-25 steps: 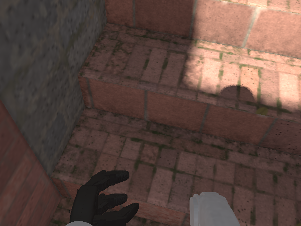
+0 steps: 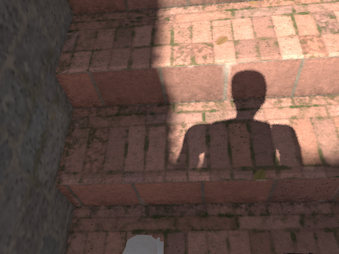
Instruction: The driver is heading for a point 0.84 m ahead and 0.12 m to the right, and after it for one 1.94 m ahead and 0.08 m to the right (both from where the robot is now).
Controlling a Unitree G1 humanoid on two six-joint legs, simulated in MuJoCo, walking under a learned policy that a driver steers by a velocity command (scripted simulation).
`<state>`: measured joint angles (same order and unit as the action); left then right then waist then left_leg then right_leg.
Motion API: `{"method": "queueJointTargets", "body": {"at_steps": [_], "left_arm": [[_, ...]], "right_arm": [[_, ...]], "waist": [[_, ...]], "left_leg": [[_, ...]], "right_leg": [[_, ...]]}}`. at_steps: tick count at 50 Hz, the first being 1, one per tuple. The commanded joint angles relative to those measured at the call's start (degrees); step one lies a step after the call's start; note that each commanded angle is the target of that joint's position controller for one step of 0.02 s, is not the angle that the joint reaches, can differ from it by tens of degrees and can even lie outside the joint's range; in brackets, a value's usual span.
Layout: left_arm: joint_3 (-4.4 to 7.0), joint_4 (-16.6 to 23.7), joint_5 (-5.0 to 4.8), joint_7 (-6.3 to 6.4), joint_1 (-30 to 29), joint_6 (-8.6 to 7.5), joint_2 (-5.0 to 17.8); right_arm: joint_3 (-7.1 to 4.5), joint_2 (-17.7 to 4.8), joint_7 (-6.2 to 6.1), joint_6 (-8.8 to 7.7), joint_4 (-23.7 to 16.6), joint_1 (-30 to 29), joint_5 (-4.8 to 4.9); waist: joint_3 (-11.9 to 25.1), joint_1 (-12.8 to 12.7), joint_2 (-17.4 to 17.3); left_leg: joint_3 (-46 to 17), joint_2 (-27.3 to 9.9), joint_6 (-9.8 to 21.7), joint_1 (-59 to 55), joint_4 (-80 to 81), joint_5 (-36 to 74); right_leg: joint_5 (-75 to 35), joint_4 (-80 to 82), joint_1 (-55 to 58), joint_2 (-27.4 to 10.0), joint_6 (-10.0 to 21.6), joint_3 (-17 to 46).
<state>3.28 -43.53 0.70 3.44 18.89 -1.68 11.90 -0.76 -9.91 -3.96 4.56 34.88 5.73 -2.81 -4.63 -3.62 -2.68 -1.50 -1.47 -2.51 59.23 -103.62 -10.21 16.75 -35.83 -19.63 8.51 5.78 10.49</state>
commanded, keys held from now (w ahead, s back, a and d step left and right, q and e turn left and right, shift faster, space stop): e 0.54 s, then w+e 0.36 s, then w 0.10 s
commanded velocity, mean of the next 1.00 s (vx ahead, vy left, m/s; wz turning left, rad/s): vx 0.14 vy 0.00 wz -0.58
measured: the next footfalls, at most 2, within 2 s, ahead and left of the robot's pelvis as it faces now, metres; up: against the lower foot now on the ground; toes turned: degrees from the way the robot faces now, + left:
left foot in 0.42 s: +0.24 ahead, +0.23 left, +0.19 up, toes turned +2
right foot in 0.96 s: +0.09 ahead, +0.04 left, +0.00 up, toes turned -26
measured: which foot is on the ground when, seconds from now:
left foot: up 0.00-0.40, down 0.42-0.94, up 0.96-1.00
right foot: down 0.00-0.44, up 0.46-0.94, down 0.96-1.00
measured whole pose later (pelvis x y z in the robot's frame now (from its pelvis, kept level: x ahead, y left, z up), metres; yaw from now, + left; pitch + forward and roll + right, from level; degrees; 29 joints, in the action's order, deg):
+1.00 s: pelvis +0.11 +0.09 +0.02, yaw -26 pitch -1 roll +6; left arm 4.6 -42.3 2.8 0.8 34.4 3.4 13.0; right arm -1.1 -5.6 -0.4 3.8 26.5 -11.6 2.2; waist -1.5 -11.8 -0.5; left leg 13.9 -15.8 -1.5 41.5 -100.8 -47.1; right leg 11.4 -35.3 -13.1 -3.5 4.9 -4.1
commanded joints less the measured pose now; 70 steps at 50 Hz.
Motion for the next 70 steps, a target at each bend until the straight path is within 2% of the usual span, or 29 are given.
{"method": "queueJointTargets", "body": {"at_steps": [1, 6, 9, 14, 18, 21, 22, 23, 24, 25, 26, 27, 31, 38, 43, 46, 48, 49, 50, 51, 52, 53, 54, 56, 62, 65, 67, 69, 70], "left_arm": [[2.11, 3.91, -0.04, 1.16, 2.83, -0.82, 7.64], [2.54, 3.76, 0.46, 1.98, 6.18, -1.04, 9.15], [3.26, 2.10, 1.49, 2.31, 7.83, -1.88, 10.50], [4.32, 0.48, 1.09, 2.41, 6.88, -0.98, 14.09], [4.85, 1.25, 0.69, 1.91, 3.84, 1.50, 15.53], [6.24, 3.38, -1.70, 0.08, -3.85, 3.77, 17.37], [5.60, 3.07, -1.59, -1.48, 0.18, 2.87, 14.85], [4.49, 7.79, -2.61, -2.70, 0.22, 2.97, 9.89], [4.45, 4.46, 0.30, -3.07, 5.75, 2.73, 7.70], [4.62, 3.62, 1.78, -2.79, 6.53, 3.59, 8.35], [4.70, 3.68, 2.96, -2.65, 4.22, 4.84, 9.66], [4.42, 3.67, 3.35, -3.01, 3.53, 5.87, 10.83], [3.69, 4.19, 2.67, -3.44, 3.82, 8.54, 10.43], [4.12, 5.23, 1.74, -4.19, 6.00, 9.08, 8.85], [2.76, 5.69, 0.68, -3.00, 8.66, 9.36, 4.51], [1.77, 2.97, 0.68, -1.39, 14.26, 7.19, 1.52], [1.01, -2.17, 1.50, -2.22, 25.06, 5.63, -1.99], [0.24, -1.57, 2.81, -3.71, 21.94, 3.95, -0.09], [-0.47, 3.56, 3.75, -3.15, 17.10, 1.79, 5.54], [0.81, 4.69, 4.93, -1.54, 15.68, 0.29, 8.69], [2.12, 3.69, 3.78, -1.66, 17.23, -0.31, 9.52], [4.40, 4.30, 3.46, -0.25, 12.90, -0.87, 14.68], [3.23, 2.61, 2.20, 0.41, 11.25, -0.56, 7.54], [2.65, -0.80, 1.72, 0.35, 14.52, -0.83, 4.32], [1.61, -10.12, 2.41, 0.36, 25.96, 0.25, 0.04], [-0.08, -9.78, 1.29, 0.58, 18.44, 0.13, -1.93], [-0.30, -9.40, 0.80, 0.18, 17.55, -0.44, -1.47], [0.81, -9.61, 2.13, -0.54, 15.56, -0.67, 2.13], [1.04, -9.24, 0.84, -1.04, 12.87, -0.99, 1.91]], "right_arm": [[-1.14, -2.69, -0.20, 0.34, -4.69, -2.31, -0.68], [-0.75, -2.82, 0.06, -1.13, -5.89, -7.38, 0.27], [-0.26, -2.22, 0.56, -2.24, -8.60, -13.44, -1.01], [0.39, -2.76, 1.01, -2.79, -15.20, -20.88, -0.24], [2.03, -0.73, 0.26, -2.24, -20.21, -19.34, -0.16], [1.81, 0.66, -0.91, -0.89, -14.25, -4.52, 2.91], [-1.37, -5.50, -0.37, -1.99, -8.13, 8.24, 2.56], [-2.56, -14.75, -0.58, -2.29, -9.65, 6.87, 0.87], [-2.41, -13.83, -1.52, -2.65, -10.96, -0.08, 2.49], [-1.86, -11.18, -1.56, -2.48, -11.26, -6.96, 3.59], [0.02, -3.56, -2.09, -2.06, -10.92, -13.49, 2.39], [0.97, -1.18, -2.39, -1.82, -10.23, -16.05, 2.34], [0.52, -0.86, -0.29, -0.56, -6.52, -12.25, 1.42], [-2.24, -6.95, -0.51, -4.16, -5.30, -12.56, 0.80], [-0.96, -2.30, 1.38, -4.63, -6.37, -14.91, 0.66], [-0.56, 0.54, 2.87, -4.00, -8.97, -16.90, 2.27], [-0.02, 5.21, 4.03, -1.68, -11.08, -24.56, 6.20], [1.22, 11.40, 4.45, 1.02, -12.59, -26.08, 7.43], [2.16, 16.01, 4.46, 0.75, -17.87, -25.31, 6.92], [3.15, 17.58, 4.67, -1.96, -20.50, -24.15, 4.61], [2.74, 13.35, 3.97, -4.26, -20.02, -25.55, 1.39], [2.92, 13.11, 4.16, -5.22, -20.98, -24.77, -0.58], [1.09, 7.63, 4.35, -5.22, -18.63, -28.11, -0.58], [0.10, 4.45, 4.43, -3.55, -15.94, -28.90, 0.29], [3.51, 12.81, 3.09, -3.22, -12.20, -30.82, 0.36], [3.45, 9.56, 2.59, -4.03, -11.58, -30.43, 1.67], [2.68, 9.03, 1.95, -3.75, -10.70, -31.56, 1.95], [2.91, 10.63, 1.28, -2.31, -6.98, -20.59, 1.47], [2.07, 9.49, 1.09, -2.02, -3.14, -13.16, 1.32]], "waist": [[7.71, -0.01, 9.53], [9.37, -3.70, 9.96], [8.57, -5.10, 9.55], [4.50, -5.01, 7.77], [9.14, -0.93, 6.96], [14.00, 8.61, 11.17], [25.53, 10.12, -0.17], [33.52, 8.40, -27.61], [32.25, 3.30, -23.32], [26.37, -0.62, -20.64], [20.37, -2.71, -13.58], [13.09, -5.62, -12.88], [7.06, -7.06, -10.77], [5.33, -9.61, -7.87], [5.58, -8.31, -10.02], [5.12, -9.01, 1.98], [-1.05, -14.39, 15.71], [-2.97, -8.72, 22.79], [-0.16, -1.18, 28.38], [9.93, 0.29, 28.29], [13.54, -1.44, 16.07], [15.64, 0.12, 16.89], [10.51, 0.09, 0.60], [4.73, -2.42, -1.13], [-0.32, -6.19, 0.98], [-5.88, -2.34, 2.10], [-3.44, -2.55, 2.55], [3.10, 2.16, 6.44], [7.37, 4.55, 5.87]], "left_leg": [[-0.41, 0.38, -0.44, 7.59, -1.88, -0.75], [1.14, 2.10, 0.97, 15.96, -13.87, -12.42], [0.12, 2.28, 1.69, 19.68, -13.72, -14.97], [-2.11, 0.98, 2.91, 28.04, -15.09, -28.73], [-3.24, -2.32, 4.14, 4.42, 5.69, -17.92], [-4.06, -0.01, 7.94, -43.69, 41.70, -22.84], [-9.92, 0.29, 9.31, -54.89, 45.81, -20.14], [-40.00, -19.83, 14.96, -59.16, 62.69, -1.63], [-47.71, -21.94, 14.79, -53.58, 67.79, 8.85], [-41.08, -22.64, 14.16, -48.14, 67.90, 4.83], [-23.92, -19.33, 10.51, -44.93, 59.18, -13.04], [-11.65, -17.18, 8.20, -42.90, 53.56, -10.06], [-0.68, -18.18, 5.19, -24.53, 58.19, -29.69], [0.98, -23.38, 3.78, -29.17, 64.34, -29.22], [7.10, -24.75, 2.01, -35.53, 56.29, -19.74], [15.88, -20.66, 1.29, -32.25, 38.46, -21.59], [20.41, -11.02, 2.66, -21.96, 5.78, -37.92], [20.21, -2.61, 2.67, -9.58, -25.67, -44.25], [13.94, -3.09, 0.13, 3.99, -36.66, -42.16], [6.66, -2.57, -0.23, 12.35, -44.54, -32.82], [5.28, -3.19, 0.78, 20.05, -47.04, -22.87], [1.10, -4.88, 2.16, 24.45, -42.57, -15.34], [-1.05, -5.42, 3.93, 25.64, -38.93, -4.56], [0.87, -4.72, 4.00, 26.37, -29.52, 0.39], [6.43, -2.16, 5.21, 40.24, -33.54, -10.62], [9.82, -3.06, 5.22, 25.31, -12.02, -8.04], [14.28, -1.26, 5.32, 8.07, -0.81, -7.41], [15.09, 0.69, 7.60, -1.73, 4.73, -9.21], [17.90, 2.88, 9.52, -8.70, 9.50, -12.44]], "right_leg": [[-33.28, 6.29, 17.22, -13.13, -0.54, 17.60], [-50.97, 6.49, 30.72, -17.38, 8.93, 21.22], [-44.54, 7.40, 33.38, -18.16, 11.40, 24.34], [-37.62, 11.35, 31.49, -18.28, 10.42, 24.12], [-35.95, 16.72, 17.18, -15.21, 6.66, 22.56], [-47.05, 16.30, -2.51, -10.67, -0.98, 12.06], [-42.79, -0.21, 0.47, -6.34, -2.01, 7.16], [9.09, -21.95, -9.07, 1.64, -7.75, 3.37], [12.39, -45.31, -10.78, 1.48, -10.71, 6.98], [9.13, -55.36, -15.55, -0.10, -11.43, 5.29], [1.66, -58.36, -20.08, -2.23, -12.10, 1.13], [-1.78, -56.64, -24.53, -2.67, -11.71, -2.88], [-14.36, -61.52, -12.86, -2.50, -9.47, -13.80], [-8.05, -45.35, -7.02, -6.90, -5.23, -15.27], [-3.74, -19.93, -3.91, -12.03, -0.88, -16.48], [-23.45, 6.13, 6.71, -13.69, 0.98, -18.67], [-28.12, 16.53, 11.96, -11.40, 0.04, -17.53], [-40.76, 3.55, 9.21, -9.04, -2.25, -15.46], [-74.59, -1.68, 7.62, -9.90, -4.37, 0.82], [-60.89, 2.79, 17.59, -14.14, 2.22, 14.58], [-39.36, 6.32, 23.83, -17.91, 4.29, 21.51], [-6.74, 18.82, 23.06, -26.00, 8.22, 40.38], [9.89, 22.25, 21.94, -26.06, 6.34, 38.61], [20.06, 22.67, 20.66, -25.45, 4.84, 32.85], [11.47, 22.10, 27.56, -19.45, 4.93, 15.99], [9.06, 33.22, 9.39, -17.40, 3.50, 9.90], [-17.10, 38.10, 3.58, -16.68, 4.47, 4.50], [-47.44, 34.37, 12.36, -17.04, 4.76, -4.31], [-75.68, 27.09, 16.09, -15.28, 2.69, -10.90]]}}
Keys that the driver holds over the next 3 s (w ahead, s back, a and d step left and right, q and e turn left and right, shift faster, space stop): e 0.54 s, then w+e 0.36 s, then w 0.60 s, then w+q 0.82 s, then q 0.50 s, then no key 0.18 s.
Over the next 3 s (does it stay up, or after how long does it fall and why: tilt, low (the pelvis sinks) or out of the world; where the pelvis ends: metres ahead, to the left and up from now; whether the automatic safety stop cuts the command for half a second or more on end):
stays up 0.86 -0.15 0.50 its command is cut before an obstacle after 1.6 s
